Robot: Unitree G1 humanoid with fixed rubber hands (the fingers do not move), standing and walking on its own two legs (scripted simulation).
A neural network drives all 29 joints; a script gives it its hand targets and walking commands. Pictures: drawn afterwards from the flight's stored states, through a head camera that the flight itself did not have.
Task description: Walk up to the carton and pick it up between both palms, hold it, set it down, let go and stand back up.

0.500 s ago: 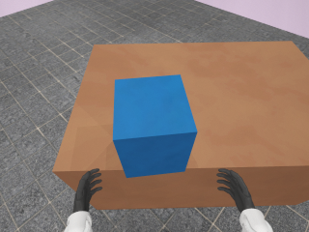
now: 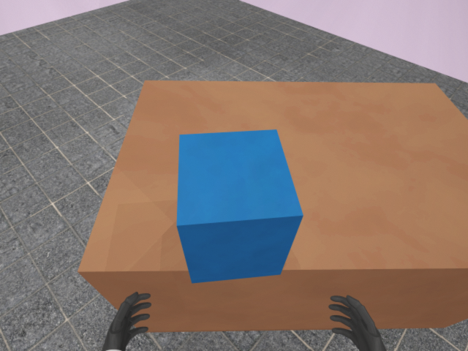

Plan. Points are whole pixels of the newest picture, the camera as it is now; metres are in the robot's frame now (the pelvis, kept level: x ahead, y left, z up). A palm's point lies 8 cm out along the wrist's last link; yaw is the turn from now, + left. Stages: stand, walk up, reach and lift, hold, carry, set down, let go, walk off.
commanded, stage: set down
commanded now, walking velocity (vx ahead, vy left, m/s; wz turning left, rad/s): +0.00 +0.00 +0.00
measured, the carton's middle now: (232, 208) +0.40 +0.03 -0.03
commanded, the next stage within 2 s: let go in 0.38 s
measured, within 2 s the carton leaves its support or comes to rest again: neither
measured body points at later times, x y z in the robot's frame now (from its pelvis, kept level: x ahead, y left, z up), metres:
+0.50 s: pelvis -0.01 +0.01 +0.00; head +0.01 +0.02 +0.45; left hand +0.16 +0.23 -0.10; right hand +0.16 -0.21 -0.11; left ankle -0.02 +0.13 -0.74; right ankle -0.03 -0.11 -0.74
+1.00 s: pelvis -0.03 +0.00 +0.00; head -0.01 +0.01 +0.45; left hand +0.12 +0.23 -0.11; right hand +0.12 -0.21 -0.13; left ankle -0.02 +0.13 -0.74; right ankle -0.03 -0.11 -0.74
